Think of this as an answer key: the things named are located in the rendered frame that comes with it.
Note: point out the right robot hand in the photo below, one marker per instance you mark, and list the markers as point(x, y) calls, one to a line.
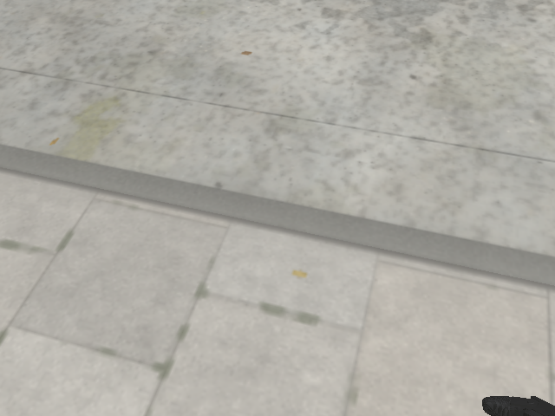
point(516, 406)

